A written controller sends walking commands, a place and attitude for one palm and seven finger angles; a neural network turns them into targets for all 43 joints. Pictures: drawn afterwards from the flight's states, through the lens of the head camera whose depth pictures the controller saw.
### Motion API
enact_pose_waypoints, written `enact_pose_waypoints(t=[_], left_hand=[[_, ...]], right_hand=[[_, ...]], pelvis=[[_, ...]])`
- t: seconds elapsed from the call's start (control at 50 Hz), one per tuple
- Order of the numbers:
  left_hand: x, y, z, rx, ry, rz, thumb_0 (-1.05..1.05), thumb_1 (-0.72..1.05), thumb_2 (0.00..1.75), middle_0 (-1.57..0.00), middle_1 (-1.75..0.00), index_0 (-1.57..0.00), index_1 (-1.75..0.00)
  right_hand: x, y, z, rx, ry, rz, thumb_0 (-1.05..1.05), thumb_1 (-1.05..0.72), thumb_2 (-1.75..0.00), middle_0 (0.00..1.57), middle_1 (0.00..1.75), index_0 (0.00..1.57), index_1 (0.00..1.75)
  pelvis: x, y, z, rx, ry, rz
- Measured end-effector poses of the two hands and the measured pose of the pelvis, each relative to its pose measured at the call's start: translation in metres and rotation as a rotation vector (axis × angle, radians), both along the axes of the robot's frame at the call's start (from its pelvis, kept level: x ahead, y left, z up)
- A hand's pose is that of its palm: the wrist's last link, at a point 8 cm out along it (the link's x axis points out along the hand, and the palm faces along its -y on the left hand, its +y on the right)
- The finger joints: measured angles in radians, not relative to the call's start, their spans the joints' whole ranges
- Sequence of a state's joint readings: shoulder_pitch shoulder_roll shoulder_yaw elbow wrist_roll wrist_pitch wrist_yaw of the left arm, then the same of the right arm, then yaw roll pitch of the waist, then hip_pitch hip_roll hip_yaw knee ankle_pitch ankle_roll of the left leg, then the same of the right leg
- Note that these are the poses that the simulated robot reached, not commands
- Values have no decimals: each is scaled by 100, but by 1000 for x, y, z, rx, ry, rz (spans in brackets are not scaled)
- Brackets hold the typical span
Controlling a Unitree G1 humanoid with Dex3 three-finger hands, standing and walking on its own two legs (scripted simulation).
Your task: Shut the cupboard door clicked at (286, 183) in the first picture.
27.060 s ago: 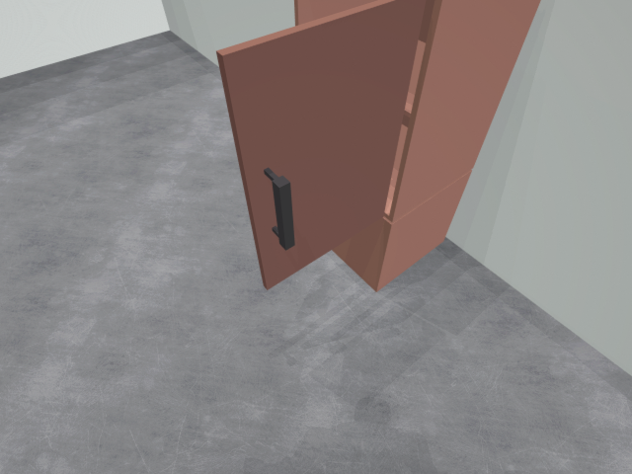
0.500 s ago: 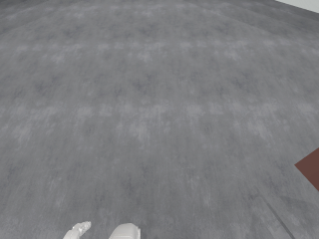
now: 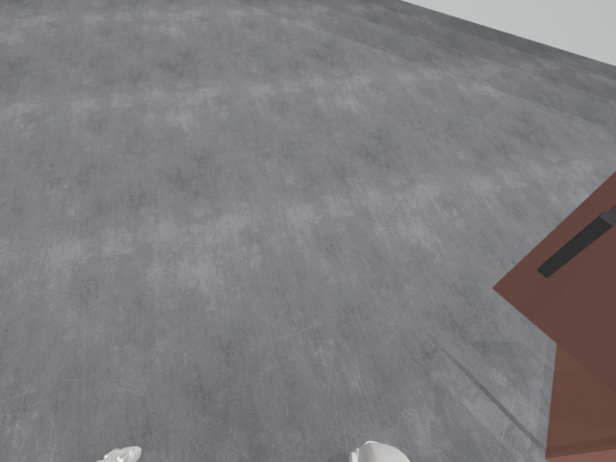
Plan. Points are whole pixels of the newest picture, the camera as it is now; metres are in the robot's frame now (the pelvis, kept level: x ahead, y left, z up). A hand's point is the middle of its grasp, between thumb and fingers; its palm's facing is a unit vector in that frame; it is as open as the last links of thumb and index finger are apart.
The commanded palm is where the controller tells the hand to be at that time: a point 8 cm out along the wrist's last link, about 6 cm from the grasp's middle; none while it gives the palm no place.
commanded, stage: turn to face it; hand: left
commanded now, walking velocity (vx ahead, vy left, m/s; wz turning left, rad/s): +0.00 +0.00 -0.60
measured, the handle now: (578, 241) +0.52 -0.47 -0.06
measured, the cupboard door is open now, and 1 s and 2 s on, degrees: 67 67 67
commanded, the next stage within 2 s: take the last steps up to it in 1.30 s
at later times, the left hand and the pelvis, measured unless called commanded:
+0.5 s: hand (214, 441) +0.16 +0.14 -0.17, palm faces -0.25 -0.95 -0.20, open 7.4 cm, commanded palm none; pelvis +0.03 -0.02 -0.01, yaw -16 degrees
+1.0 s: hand (265, 362) +0.28 +0.08 -0.16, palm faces -0.55 -0.79 -0.27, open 7.4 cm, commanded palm none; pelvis +0.05 -0.03 -0.02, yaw -34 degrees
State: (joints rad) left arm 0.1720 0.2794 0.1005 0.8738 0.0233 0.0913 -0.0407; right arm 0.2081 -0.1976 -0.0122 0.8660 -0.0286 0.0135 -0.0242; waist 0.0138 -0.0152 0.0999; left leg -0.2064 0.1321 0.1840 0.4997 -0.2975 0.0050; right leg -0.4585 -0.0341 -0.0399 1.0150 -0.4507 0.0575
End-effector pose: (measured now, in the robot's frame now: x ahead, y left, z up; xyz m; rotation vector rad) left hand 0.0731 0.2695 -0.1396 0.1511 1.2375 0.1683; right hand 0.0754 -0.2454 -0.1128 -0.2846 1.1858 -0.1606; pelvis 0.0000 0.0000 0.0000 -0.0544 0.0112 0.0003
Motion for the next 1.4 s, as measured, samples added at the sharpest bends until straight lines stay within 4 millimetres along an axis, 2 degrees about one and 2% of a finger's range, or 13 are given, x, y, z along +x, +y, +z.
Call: enact_pose_waypoints(t=[0.16,0.22,0.3,0.42,0.56,0.64,0.74,0.82,0.98,1.06,1.14,1.24,1.4], left_hand=[[77,-42,8,52,-113,-182,1,91,90,-20,-29,-19,-29],[89,-60,12,69,-140,-224,1,91,90,-20,-29,-19,-29],[89,-75,17,66,-107,-249,1,91,90,-20,-29,-20,-29],[88,-84,9,24,-45,-291,1,91,90,-20,-29,-20,-30],[100,-67,-16,-23,12,-319,1,90,90,-20,-30,-20,-30],[118,-55,-21,-24,40,-358,1,91,90,-20,-29,-20,-29],[148,-53,-8,-15,30,-425,1,91,90,-20,-29,-20,-29],[173,-65,-1,-1,9,-491,1,91,90,-20,-29,-19,-29],[219,-134,9,27,-95,-658,1,91,90,-20,-29,-19,-29],[222,-164,15,38,-149,-706,1,91,90,-20,-29,-19,-29],[212,-176,22,41,-119,-721,1,91,90,-20,-29,-20,-29],[202,-180,16,17,-66,-729,1,91,90,-20,-29,-20,-30],[204,-159,-16,-26,20,-702,1,90,90,-20,-30,-20,-30]], right_hand=[[-59,-44,-37,42,80,-182,1,-90,-90,20,30,21,30],[-69,-58,-49,46,118,-230,1,-90,-90,20,30,21,30],[-63,-62,-38,53,100,-260,1,-91,-90,20,30,20,30],[-42,-58,-21,49,26,-286,1,-91,-90,20,30,20,30],[-16,-38,-13,2,-57,-321,1,-91,-90,20,30,20,30],[-20,-22,-4,-17,-64,-342,1,-90,-90,20,30,20,30],[-42,-8,3,-14,-28,-409,0,-90,-90,20,30,21,30],[-69,-3,-1,4,5,-489,1,-90,-90,20,30,21,30],[-139,-7,-34,75,83,-665,1,-90,-90,20,30,21,30],[-162,-15,-50,101,134,-725,1,-90,-90,20,30,20,30],[-157,-22,-42,109,115,-746,1,-91,-90,20,30,20,30],[-139,-25,-30,103,61,-750,1,-91,-90,20,30,20,30],[-99,-20,-23,41,-5,-749,1,-91,-90,20,30,20,30]], pelvis=[[11,-26,-20,45,-11,-102],[11,-31,-23,38,-12,-130],[14,-36,-12,54,-3,-172],[23,-34,-5,61,13,-232],[42,-10,-14,38,22,-312],[48,-1,-12,34,12,-374],[55,3,-1,7,12,-434],[57,1,0,5,7,-489],[55,-24,-15,36,-15,-582],[53,-34,-19,44,-19,-606],[55,-40,-9,64,-16,-636],[60,-44,-3,71,-12,-658],[85,-34,-14,33,-6,-702]])
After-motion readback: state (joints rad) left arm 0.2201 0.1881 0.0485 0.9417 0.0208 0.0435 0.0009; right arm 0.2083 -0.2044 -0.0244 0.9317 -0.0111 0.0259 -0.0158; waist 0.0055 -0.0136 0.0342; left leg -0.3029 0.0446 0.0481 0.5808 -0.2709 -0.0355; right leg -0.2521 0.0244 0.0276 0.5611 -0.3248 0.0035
